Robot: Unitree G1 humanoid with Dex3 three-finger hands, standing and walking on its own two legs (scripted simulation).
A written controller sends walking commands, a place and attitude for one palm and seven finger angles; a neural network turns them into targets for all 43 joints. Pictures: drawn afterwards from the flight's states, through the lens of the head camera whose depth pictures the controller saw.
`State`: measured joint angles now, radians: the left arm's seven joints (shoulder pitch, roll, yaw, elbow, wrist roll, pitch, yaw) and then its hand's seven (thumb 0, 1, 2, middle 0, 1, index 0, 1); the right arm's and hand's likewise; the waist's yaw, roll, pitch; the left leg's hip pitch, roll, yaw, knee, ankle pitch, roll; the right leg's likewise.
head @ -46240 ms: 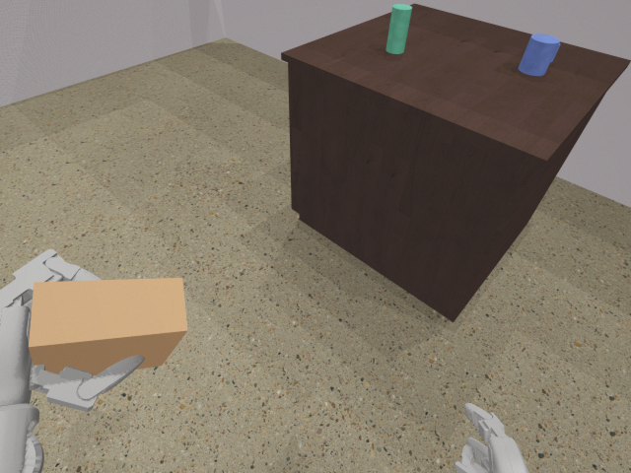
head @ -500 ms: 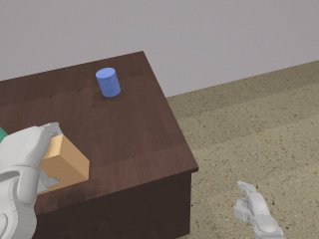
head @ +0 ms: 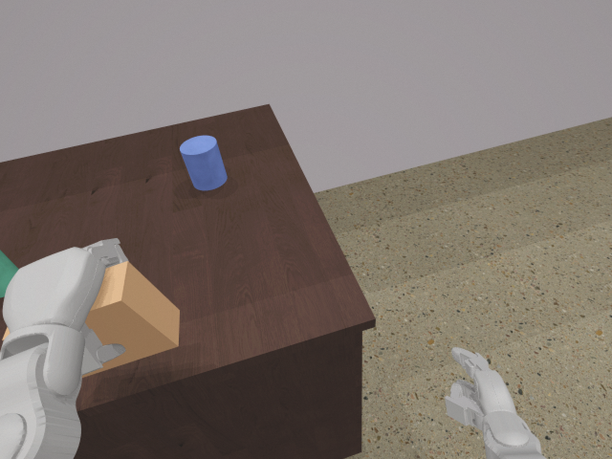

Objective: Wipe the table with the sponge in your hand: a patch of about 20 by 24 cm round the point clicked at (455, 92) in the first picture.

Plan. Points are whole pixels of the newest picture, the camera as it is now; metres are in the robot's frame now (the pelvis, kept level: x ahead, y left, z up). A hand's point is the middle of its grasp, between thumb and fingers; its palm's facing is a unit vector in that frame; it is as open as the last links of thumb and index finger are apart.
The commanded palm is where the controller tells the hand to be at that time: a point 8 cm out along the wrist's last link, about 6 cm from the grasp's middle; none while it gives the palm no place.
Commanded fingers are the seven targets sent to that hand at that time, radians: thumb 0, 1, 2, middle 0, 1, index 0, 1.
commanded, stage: bring the sponge back beside the body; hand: left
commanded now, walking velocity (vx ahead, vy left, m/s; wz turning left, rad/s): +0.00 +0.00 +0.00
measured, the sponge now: (112, 330) +0.20 +0.28 +0.11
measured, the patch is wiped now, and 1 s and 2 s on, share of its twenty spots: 1.00 1.00 1.00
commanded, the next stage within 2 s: step back with the hand held close in 0.08 s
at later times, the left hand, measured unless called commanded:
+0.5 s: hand (115, 298) +0.19 +0.24 +0.19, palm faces +0.34 -0.82 -0.46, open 9.7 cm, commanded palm +0.14 +0.29 +0.22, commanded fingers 0.00 0.10 1.30 -1.20 -1.60 -1.20 -1.60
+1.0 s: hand (12, 374) +0.10 +0.27 +0.20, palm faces +0.51 -0.77 -0.39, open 9.7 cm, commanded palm +0.05 +0.31 +0.22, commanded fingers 0.00 0.10 1.30 -1.20 -1.60 -1.20 -1.60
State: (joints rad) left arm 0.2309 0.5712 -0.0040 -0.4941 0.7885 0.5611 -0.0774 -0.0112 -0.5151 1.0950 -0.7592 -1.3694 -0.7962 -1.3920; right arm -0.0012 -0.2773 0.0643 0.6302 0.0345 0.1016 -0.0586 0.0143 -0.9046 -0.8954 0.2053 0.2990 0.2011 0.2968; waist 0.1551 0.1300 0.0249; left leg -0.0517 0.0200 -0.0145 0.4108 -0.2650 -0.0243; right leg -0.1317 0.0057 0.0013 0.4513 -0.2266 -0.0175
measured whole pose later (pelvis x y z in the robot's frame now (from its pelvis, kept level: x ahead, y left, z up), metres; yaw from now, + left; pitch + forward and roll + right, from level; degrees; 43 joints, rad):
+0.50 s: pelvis -0.02 +0.01 -0.01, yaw +1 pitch +1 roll +0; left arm 0.47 0.44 0.35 -0.67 -0.07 -0.01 0.12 -0.02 -0.51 1.09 -0.76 -1.37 -0.80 -1.39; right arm 0.18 -0.23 0.02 0.54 0.01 0.08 -0.08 0.01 -0.90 -0.90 0.21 0.30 0.20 0.30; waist 0.00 0.00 0.01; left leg -0.28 0.00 -0.03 0.55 -0.29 -0.01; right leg -0.34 -0.02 -0.01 0.56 -0.23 0.01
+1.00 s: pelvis -0.10 +0.02 -0.02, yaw +2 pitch +2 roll -2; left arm 0.40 0.37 0.40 -0.54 -0.04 -0.16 0.15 -0.02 -0.52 1.09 -0.76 -1.37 -0.80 -1.39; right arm 0.19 -0.21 0.00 0.60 0.00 -0.01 -0.08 0.01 -0.90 -0.90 0.21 0.30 0.20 0.30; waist 0.02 0.06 -0.05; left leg -0.47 0.01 -0.06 0.65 -0.20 0.00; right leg -0.36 0.06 0.03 0.61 -0.28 -0.01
